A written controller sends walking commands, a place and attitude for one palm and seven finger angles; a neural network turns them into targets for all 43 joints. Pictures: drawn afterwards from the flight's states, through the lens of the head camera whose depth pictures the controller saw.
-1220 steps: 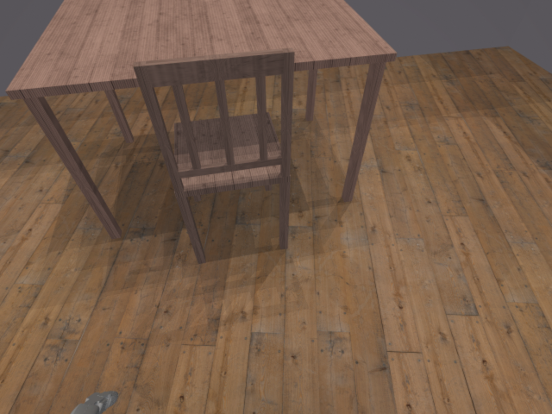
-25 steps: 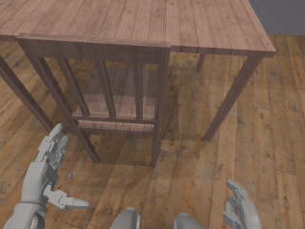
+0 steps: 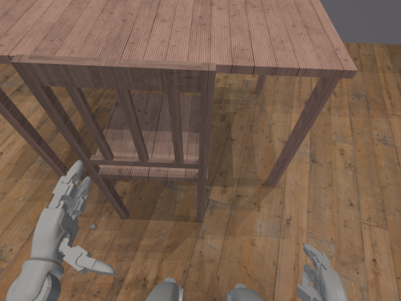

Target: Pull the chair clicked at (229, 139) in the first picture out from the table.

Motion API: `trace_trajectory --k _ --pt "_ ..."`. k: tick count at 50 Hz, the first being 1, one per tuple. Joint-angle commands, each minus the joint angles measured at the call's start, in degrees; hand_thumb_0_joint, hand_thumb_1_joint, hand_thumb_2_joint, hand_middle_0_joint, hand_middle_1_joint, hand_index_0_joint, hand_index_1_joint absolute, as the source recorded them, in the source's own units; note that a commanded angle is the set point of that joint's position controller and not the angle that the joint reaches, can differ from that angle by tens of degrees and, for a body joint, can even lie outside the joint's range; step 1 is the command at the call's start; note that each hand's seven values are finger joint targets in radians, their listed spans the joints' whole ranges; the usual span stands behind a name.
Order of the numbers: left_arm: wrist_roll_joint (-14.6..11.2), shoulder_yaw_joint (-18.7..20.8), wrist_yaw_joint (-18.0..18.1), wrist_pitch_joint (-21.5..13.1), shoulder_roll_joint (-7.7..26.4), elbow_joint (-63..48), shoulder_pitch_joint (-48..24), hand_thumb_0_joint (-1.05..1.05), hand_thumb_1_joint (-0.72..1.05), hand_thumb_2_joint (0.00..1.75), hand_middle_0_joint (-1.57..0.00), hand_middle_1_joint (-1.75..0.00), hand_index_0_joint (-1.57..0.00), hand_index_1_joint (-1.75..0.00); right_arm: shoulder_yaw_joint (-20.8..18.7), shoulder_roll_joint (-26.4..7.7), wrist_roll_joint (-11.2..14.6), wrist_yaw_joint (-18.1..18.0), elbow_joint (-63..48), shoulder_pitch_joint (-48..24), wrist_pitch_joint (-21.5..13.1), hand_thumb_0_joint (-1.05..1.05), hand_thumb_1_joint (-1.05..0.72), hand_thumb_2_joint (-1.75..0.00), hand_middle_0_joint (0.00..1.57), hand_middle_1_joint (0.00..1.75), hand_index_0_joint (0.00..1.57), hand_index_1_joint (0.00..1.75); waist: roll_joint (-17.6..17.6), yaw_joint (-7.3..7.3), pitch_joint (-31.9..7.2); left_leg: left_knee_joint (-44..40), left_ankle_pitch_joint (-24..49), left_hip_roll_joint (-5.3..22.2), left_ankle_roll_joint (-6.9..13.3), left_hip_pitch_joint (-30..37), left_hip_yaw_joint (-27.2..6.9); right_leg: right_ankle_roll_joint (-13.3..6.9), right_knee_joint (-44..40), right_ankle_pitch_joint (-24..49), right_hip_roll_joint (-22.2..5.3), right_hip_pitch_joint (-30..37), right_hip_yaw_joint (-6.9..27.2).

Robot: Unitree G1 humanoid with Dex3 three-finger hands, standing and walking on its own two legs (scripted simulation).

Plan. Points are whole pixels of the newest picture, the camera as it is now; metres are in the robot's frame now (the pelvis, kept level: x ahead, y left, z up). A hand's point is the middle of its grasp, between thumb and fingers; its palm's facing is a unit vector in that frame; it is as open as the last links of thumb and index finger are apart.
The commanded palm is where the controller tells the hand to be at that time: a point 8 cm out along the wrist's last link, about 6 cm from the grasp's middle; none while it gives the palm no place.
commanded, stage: raise the hand toward the chair's back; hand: left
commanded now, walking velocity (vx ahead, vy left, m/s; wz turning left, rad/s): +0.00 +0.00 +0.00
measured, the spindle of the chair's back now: (135, 129) +0.52 +0.19 -0.02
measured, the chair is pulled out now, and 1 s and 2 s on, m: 0.00 0.00 0.00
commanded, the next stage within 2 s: aim the fingers beside a spindle in 0.32 s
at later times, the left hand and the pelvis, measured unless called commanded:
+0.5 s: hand (95, 229) +0.24 +0.20 +0.04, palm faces +0.00 -1.00 -0.06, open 16.9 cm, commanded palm +0.22 +0.25 +0.04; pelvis -0.01 +0.00 +0.00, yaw +0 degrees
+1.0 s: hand (113, 203) +0.30 +0.19 +0.02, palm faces -0.03 -1.00 -0.03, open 16.9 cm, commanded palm +0.28 +0.24 +0.02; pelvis -0.01 +0.00 -0.01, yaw +0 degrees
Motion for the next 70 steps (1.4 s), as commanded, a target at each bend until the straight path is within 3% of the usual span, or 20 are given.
trace_trajectory --k 1,5,7,14,21,25,27,32,38,43,45,49,52,57,59,60,65,70 --pt "-0.48 4.95 1.37 -5.89 8.53 -12.27 -3.59 0.0 -0.5 0.3 -0.06 -0.08 -0.06 -0.08 -3.25 -7.25 -0.16 -0.59 -8.15 -2.28 -3.05 0.0 -0.9 -0.9 0.2 0.3 0.2 0.3 1.7 0.51 -13.1 -8.91 18.65 0.69 -0.33 10.27 -0.78 -0.26 -7.43 15.01 -0.29 7.53 -0.07" --pt "-0.23 4.14 0.59 -5.8 8.06 -8.95 -3.44 0.0 -0.5 0.3 -0.06 -0.08 -0.06 -0.08 -3.34 -7.59 0.04 -0.58 -8.0 -2.2 -2.73 0.0 -0.9 -0.9 0.2 0.3 0.2 0.3 -0.16 -0.13 -11.1 -8.53 16.24 0.72 -0.05 8.3 -0.6 -0.14 -8.07 13.46 -0.22 6.86 0.44" --pt "-0.4 3.84 -0.11 -5.64 8.17 -9.98 -4.14 0.0 -0.5 0.3 -0.06 -0.08 -0.06 -0.08 -3.28 -7.73 0.16 -0.54 -8.28 -2.17 -2.75 0.0 -0.9 -0.9 0.2 0.3 0.2 0.3 1.9 0.08 -12.26 -8.82 15.73 0.59 -0.13 8.98 -0.51 -0.2 -8.17 13.05 -0.44 7.17 0.58" --pt "-1.16 5.19 0.24 -6.23 8.93 -12.82 -4.25 0.0 -0.5 0.3 -0.06 -0.08 -0.06 -0.08 -3.25 -7.27 0.13 -0.87 -8.46 -2.61 -3.06 0.0 -0.9 -0.9 0.2 0.3 0.2 0.3 1.45 0.52 -14.21 -8.74 16.65 0.55 0.01 9.73 -0.44 -0.07 -8.17 14.02 -0.48 8.85 0.8" --pt "-0.42 3.55 -0.14 -5.71 7.64 -8.87 -4.01 0.0 -0.5 0.3 -0.06 -0.08 -0.06 -0.08 -3.17 -7.67 0.24 -0.67 -8.35 -2.48 -2.74 0.0 -0.9 -0.9 0.2 0.3 0.2 0.3 0.56 -0.17 -11.23 -9.02 14.18 0.65 -0.03 8.46 -0.91 -0.15 -8.17 11.22 -0.29 6.17 0.4" --pt "-0.03 1.26 -0.23 -5.55 6.85 -9.09 -9.46 0.0 -0.5 0.3 -0.06 -0.08 -0.06 -0.08 -2.96 -8.06 0.09 -0.88 -8.2 -2.15 -3.17 0.0 -0.9 -0.9 0.2 0.3 0.2 0.3 0.67 -1.16 -11.58 -8.12 12.85 0.69 0.17 8.11 -1.27 -0.13 -7.71 9.72 -0.4 4.28 0.56" --pt "-0.14 2.33 0.15 -5.93 7.55 -8.24 -11.05 0.0 -0.5 0.3 -0.06 -0.08 -0.06 -0.08 -3.02 -8.12 0.03 -1.03 -8.01 -1.83 -3.24 0.0 -0.9 -0.9 0.2 0.3 0.2 0.3 -1.04 -1.09 -12.17 -7.75 12.48 0.66 0.15 7.7 -1.18 -0.03 -7.68 9.55 -0.5 4.43 0.8" --pt "0.6 3.87 1.71 -6.73 8.84 -7.86 -12.06 0.0 -0.5 0.3 -0.06 -0.08 -0.06 -0.08 -3.02 -7.9 -0.25 -0.68 -7.96 -2.11 -2.89 0.0 -0.9 -0.9 0.2 0.3 0.2 0.3 1.1 0.08 -14.57 -7.36 14.16 0.65 -0.09 7.9 -0.91 -0.27 -6.23 10.81 -0.61 4.58 0.82" --pt "1.11 4.38 1.89 -5.35 9.45 -1.54 -18.59 0.0 -0.5 0.3 -0.06 -0.08 -0.06 -0.08 -2.77 -8.33 -0.2 -0.6 -7.46 -1.94 -1.51 0.0 -0.9 -0.9 0.2 0.3 0.2 0.3 -0.11 -0.87 -12.94 -6.31 10.32 0.45 0.13 3.8 -0.35 -0.04 -6.46 7.71 -0.64 3.53 1.87" --pt "0.62 4.35 1.0 -5.58 9.77 -1.92 -21.21 0.0 -0.5 0.3 -0.06 -0.08 -0.06 -0.08 -2.93 -8.55 -0.17 -0.75 -7.39 -1.45 -1.46 0.0 -0.9 -0.9 0.2 0.3 0.2 0.3 1.87 -0.31 -17.37 -5.96 13.6 0.66 0.11 6.14 -0.34 -0.27 -5.6 11.08 -0.69 4.86 1.87" --pt "0.74 2.41 0.96 -5.69 8.17 -1.45 -23.02 0.0 -0.5 0.3 -0.06 -0.08 -0.06 -0.08 -2.95 -8.6 -0.3 -0.7 -7.09 -1.09 -1.51 0.0 -0.9 -0.9 0.2 0.3 0.2 0.3 0.93 -1.14 -17.83 -5.66 14.98 0.86 0.15 6.86 -0.82 -0.2 -4.93 12.23 -0.58 3.64 1.35" --pt "1.53 1.92 1.86 -5.93 7.82 0.61 -25.71 0.0 -0.5 0.3 -0.06 -0.08 -0.06 -0.08 -3.15 -8.84 -0.5 -0.47 -6.2 -0.4 -1.12 0.0 -0.9 -0.9 0.2 0.3 0.2 0.3 0.72 -1.43 -17.16 -5.36 15.68 1.02 -0.16 6.64 -1.22 -0.26 -3.89 12.66 -0.66 1.79 0.93" --pt "1.79 3.88 2.77 -5.75 8.88 2.58 -23.6 0.0 -0.5 0.3 -0.06 -0.08 -0.06 -0.08 -3.41 -8.94 -0.62 -0.11 -6.33 -0.11 -0.34 0.0 -0.9 -0.9 0.2 0.3 0.2 0.3 -0.83 -0.32 -18.12 -5.36 16.57 0.99 -0.27 6.02 -1.05 -0.32 -3.4 13.58 -0.62 2.81 0.96" --pt "2.62 4.48 3.8 -6.22 9.48 2.61 -26.23 0.0 -0.5 0.3 -0.06 -0.08 -0.06 -0.08 -3.38 -8.58 -0.78 0.43 -6.72 -0.22 1.03 0.0 -0.9 -0.9 0.2 0.3 0.2 0.3 1.2 -0.12 -19.44 -4.71 17.71 0.98 -0.4 5.97 -0.59 -0.44 -2.4 14.82 -0.6 2.61 1.24" --pt "2.47 4.16 4.08 -7.14 9.13 1.15 -27.72 0.0 -0.5 0.3 -0.06 -0.08 -0.06 -0.08 -3.47 -8.44 -0.91 0.53 -6.6 -0.35 1.12 0.0 -0.9 -0.9 0.2 0.3 0.2 0.3 1.87 -0.2 -20.89 -4.26 18.45 1.07 -0.42 6.98 -0.6 -0.45 -2.11 15.19 -0.61 2.35 1.28" --pt "2.5 3.97 4.13 -7.15 9.03 2.49 -27.68 0.0 -0.5 0.3 -0.06 -0.08 -0.06 -0.08 -3.43 -8.63 -0.92 0.45 -6.54 -0.13 1.28 0.0 -0.9 -0.9 0.2 0.3 0.2 0.3 -0.07 -0.87 -20.12 -3.97 18.33 1.19 -0.27 5.97 -0.82 -0.39 -1.97 15.15 -0.37 1.98 1.15" --pt "3.09 0.26 3.54 -7.65 6.09 5.64 -32.96 0.0 -0.5 0.3 -0.06 -0.08 -0.06 -0.08 -3.47 -8.99 -0.86 0.39 -5.35 0.2 1.62 0.0 -0.9 -0.9 0.2 0.3 0.2 0.3 1.03 -2.48 -18.81 -3.17 16.33 1.36 -0.42 6.05 -1.5 -0.49 -1.43 12.4 -0.37 -2.48 0.75" --pt "3.8 2.34 3.7 -7.12 8.87 9.53 -37.32 0.0 -0.5 0.3 -0.06 -0.08 -0.06 -0.08 -3.45 -9.47 -0.81 0.16 -4.92 0.54 2.57 0.0 -0.9 -0.9 0.2 0.3 0.2 0.3 0.43 -2.17 -19.72 -2.35 14.51 1.24 -0.38 4.05 -1.42 -0.61 -0.75 11.26 -0.39 -2.97 1.11"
